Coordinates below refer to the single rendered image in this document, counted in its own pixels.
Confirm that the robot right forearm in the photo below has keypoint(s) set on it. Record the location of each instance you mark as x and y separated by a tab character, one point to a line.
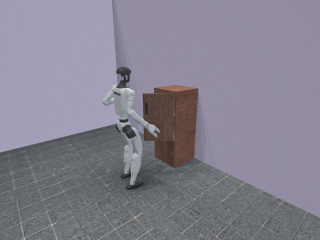
138	119

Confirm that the right robot foot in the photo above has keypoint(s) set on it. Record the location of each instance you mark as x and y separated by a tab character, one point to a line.
136	184

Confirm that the robot right upper arm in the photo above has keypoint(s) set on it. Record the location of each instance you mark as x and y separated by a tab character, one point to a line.
130	95

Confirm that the robot foot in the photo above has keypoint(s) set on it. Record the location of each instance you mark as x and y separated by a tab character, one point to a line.
136	184
124	175

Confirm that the left robot foot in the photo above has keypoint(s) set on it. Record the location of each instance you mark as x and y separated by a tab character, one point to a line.
124	175

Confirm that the right robot hand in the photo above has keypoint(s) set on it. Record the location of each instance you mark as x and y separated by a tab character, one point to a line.
152	128

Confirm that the robot left upper arm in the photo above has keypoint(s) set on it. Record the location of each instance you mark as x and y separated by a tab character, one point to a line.
109	96

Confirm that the cupboard door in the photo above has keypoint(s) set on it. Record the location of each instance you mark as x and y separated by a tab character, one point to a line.
160	113

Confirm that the handle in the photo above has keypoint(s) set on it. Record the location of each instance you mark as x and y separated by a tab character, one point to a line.
146	108

